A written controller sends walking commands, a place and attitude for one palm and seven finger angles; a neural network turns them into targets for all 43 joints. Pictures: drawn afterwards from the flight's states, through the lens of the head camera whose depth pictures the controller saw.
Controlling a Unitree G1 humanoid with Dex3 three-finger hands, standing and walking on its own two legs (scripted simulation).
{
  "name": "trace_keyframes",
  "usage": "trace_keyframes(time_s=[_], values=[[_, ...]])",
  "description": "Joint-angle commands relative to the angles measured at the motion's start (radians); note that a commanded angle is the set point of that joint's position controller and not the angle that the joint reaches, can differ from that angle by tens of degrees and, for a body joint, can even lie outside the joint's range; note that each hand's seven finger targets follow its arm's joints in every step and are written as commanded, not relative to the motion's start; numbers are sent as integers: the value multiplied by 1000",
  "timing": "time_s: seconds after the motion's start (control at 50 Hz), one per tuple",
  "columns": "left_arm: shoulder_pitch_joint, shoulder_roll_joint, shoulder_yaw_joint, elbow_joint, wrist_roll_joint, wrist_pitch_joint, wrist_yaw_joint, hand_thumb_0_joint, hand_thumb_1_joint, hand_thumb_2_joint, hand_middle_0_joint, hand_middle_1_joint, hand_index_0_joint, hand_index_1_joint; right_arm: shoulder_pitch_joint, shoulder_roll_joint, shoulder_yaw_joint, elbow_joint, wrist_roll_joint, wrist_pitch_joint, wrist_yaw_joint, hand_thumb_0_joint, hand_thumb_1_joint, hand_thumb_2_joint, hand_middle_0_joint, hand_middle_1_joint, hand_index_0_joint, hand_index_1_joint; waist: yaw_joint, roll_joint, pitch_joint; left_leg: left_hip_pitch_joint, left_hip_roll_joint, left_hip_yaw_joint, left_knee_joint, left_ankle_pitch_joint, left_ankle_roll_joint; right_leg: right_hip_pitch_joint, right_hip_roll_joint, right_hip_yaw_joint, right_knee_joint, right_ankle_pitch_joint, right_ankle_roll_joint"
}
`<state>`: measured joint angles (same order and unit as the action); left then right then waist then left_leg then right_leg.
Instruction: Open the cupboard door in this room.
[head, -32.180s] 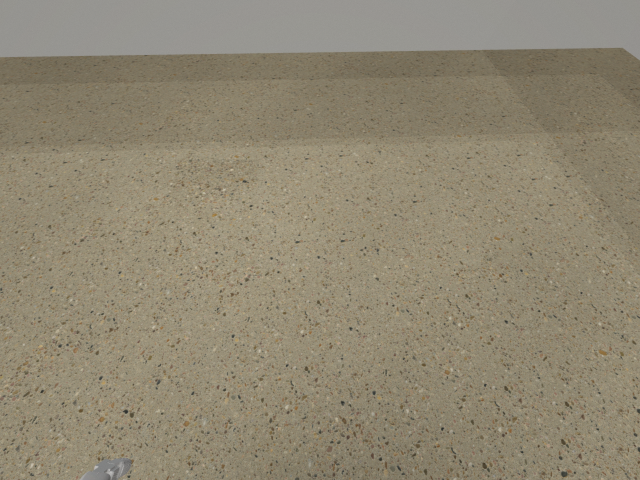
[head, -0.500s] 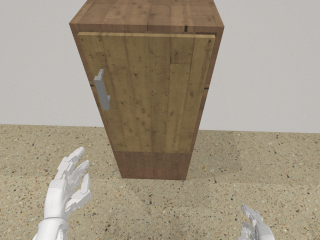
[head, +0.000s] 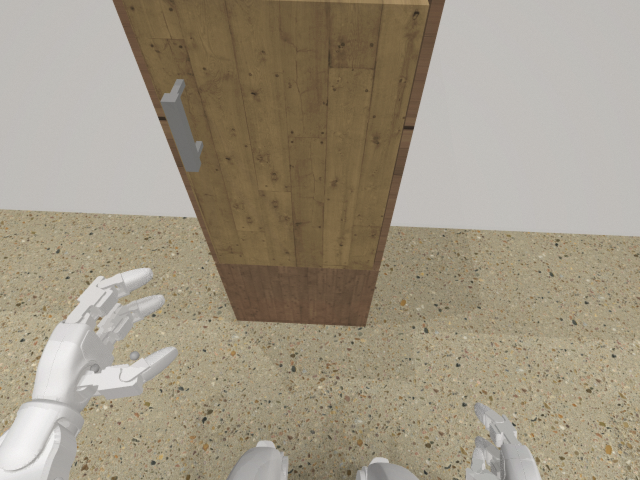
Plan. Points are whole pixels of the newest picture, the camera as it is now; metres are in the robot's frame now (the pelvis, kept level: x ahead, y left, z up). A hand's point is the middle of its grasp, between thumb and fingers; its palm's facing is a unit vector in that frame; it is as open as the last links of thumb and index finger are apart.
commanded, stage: raise the hand with hooked fingers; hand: left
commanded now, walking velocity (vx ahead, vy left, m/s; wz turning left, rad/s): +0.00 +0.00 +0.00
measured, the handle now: (186, 127) +0.58 +0.23 +0.10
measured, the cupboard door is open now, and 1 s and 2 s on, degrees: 0 0 0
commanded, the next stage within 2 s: move the hooked fingers beside the handle in 1.36 s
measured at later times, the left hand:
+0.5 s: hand (79, 311) +0.28 +0.28 +0.09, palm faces +0.01 -1.00 -0.04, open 13.4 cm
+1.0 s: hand (40, 269) +0.31 +0.31 +0.12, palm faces +0.00 -1.00 -0.02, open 14.0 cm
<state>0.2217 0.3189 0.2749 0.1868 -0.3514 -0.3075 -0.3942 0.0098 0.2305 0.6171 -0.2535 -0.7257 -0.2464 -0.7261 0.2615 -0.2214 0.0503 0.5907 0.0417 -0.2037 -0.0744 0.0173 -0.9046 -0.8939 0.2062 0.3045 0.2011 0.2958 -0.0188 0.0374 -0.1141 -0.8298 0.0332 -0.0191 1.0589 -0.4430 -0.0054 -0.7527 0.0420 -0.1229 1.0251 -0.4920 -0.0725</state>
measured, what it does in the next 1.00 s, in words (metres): stands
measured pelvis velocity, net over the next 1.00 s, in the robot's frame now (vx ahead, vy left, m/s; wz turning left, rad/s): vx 0.02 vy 0.04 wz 0.00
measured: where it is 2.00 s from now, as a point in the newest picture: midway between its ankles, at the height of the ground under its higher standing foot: outside the picture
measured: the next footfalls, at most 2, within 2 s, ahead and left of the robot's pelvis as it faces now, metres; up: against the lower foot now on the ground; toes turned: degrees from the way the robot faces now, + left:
none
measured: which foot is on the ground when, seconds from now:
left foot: down 0.00-1.00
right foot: down 0.00-1.00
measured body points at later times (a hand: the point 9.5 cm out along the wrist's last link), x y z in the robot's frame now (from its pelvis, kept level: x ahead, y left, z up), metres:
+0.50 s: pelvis +0.02 +0.04 +0.03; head +0.06 +0.04 +0.47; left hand +0.27 +0.33 +0.09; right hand +0.19 -0.21 -0.04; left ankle +0.04 +0.12 -0.67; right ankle +0.01 -0.07 -0.67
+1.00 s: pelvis +0.02 +0.04 +0.04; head +0.05 +0.05 +0.49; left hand +0.30 +0.37 +0.13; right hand +0.16 -0.22 -0.04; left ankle +0.04 +0.12 -0.67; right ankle +0.01 -0.07 -0.67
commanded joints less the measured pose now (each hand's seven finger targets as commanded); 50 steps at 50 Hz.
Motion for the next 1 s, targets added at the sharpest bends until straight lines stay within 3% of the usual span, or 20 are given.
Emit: trace_keyframes(time_s=[0.0, 0.06, 0.1, 0.12, 0.16, 0.28, 0.44, 0.54, 0.64, 0.8, 0.84, 0.9, 0.92, 0.98], values=[[-25, 179, 160, -178, -37, -95, 26, 0, 13, 520, -263, -870, -263, -870, -61, -152, -87, -164, -2, -71, -4, 0, -900, -900, 200, 300, 200, 300, 42, -59, -214, 104, -29, -14, -140, 205, 36, 246, -66, 224, -259, 226, 97], [-32, 155, 130, -150, -22, -124, 22, 0, -57, 490, -268, -915, -268, -915, -38, -161, -95, -148, 0, -77, 2, 0, -900, -900, 200, 300, 200, 300, 18, -58, -183, 140, -30, -7, -169, 210, 39, 205, -54, 186, -257, 237, 92], [-56, 166, 126, -147, -21, -134, 12, 0, -103, 470, -272, -945, -272, -945, -32, -172, -99, -148, 1, -80, 2, 0, -900, -900, 200, 300, 200, 300, 19, -53, -184, 163, -32, -6, -179, 221, 42, 203, -45, 174, -253, 230, 83], [-62, 168, 125, -172, -21, -140, 8, 0, -127, 460, -273, -960, -273, -960, -27, -174, -101, -150, 2, -83, 2, 0, -900, -900, 200, 300, 200, 300, 21, -12, -207, 198, -32, -3, -192, 238, 43, 201, -41, 157, -246, 252, 76], [-68, 174, 126, -189, -22, -143, 7, 0, -173, 440, -277, -990, -277, -990, -21, -177, -101, -151, 3, -86, 1, 0, -900, -900, 200, 300, 200, 300, 20, 5, -219, 241, -31, -4, -211, 254, 44, 195, -32, 127, -241, 268, 68], [-146, 200, 138, -204, -21, -138, 22, 0, -313, 380, -287, -1080, -287, -1080, -22, -185, -93, -149, 4, -83, -5, 0, -900, -900, 200, 300, 200, 300, 14, 50, -197, 321, -24, -21, -260, 252, 37, 171, -17, 84, -248, 248, 53], [-240, 234, 150, -131, -17, -48, -13, 0, -500, 300, -300, -1200, -300, -1200, -24, -195, -79, -163, 9, -58, -8, 0, -900, -900, 200, 300, 200, 300, 14, 55, -183, 379, -19, -41, -308, 279, 24, 195, -7, 62, -276, 273, 44], [-313, 261, 166, -115, -16, -23, -35, 0, -500, 300, -300, -1200, -300, -1200, -20, -195, -72, -164, 8, -50, -9, 0, -900, -900, 200, 300, 200, 300, 17, 58, -205, 442, -12, -57, -327, 354, 14, 211, -3, 52, -285, 310, 39], [-398, 293, 180, -58, -17, -1, -58, 0, -500, 300, -300, -1200, -300, -1200, -28, -199, -65, -163, 10, -41, -15, 0, -900, -900, 200, 300, 200, 300, 11, 53, -166, 445, -15, -64, -358, 282, 14, 207, -2, 53, -316, 256, 37], [-489, 377, 239, 9, -29, 16, -98, 0, -500, 300, -300, -1200, -300, -1200, -20, -208, -62, -153, 10, -39, -22, 0, -900, -900, 200, 300, 200, 300, 22, 63, -185, 473, -21, -57, -379, 303, 20, 262, -3, 65, -351, 285, 31], [-516, 383, 241, 37, -31, 23, -111, 0, -500, 300, -300, -1200, -300, -1200, -17, -208, -61, -149, 12, -38, -24, 0, -900, -900, 200, 300, 200, 300, 18, 66, -177, 466, -23, -54, -386, 288, 21, 266, -6, 65, -360, 277, 32], [-477, 344, 213, 76, -39, 30, -129, 0, -500, 300, -300, -1200, -300, -1200, -8, -211, -65, -153, 13, -40, -21, 0, -900, -900, 200, 300, 200, 300, 20, 30, -167, 458, -26, -48, -383, 294, 27, 272, -4, 69, -367, 291, 32], [-468, 345, 211, 83, -34, 33, -132, 0, -500, 300, -300, -1200, -300, -1200, -9, -212, -66, -153, 14, -40, -18, 0, -900, -900, 200, 300, 200, 300, 23, 57, -162, 455, -26, -46, -386, 298, 25, 267, -7, 68, -365, 292, 31], [-469, 352, 218, 66, -35, 29, -126, 0, -500, 300, -300, -1200, -300, -1200, -11, -211, -70, -160, 15, -39, -14, 0, -900, -900, 200, 300, 200, 300, 22, 47, -158, 444, -29, -40, -387, 266, 30, 265, -9, 74, -373, 272, 35]])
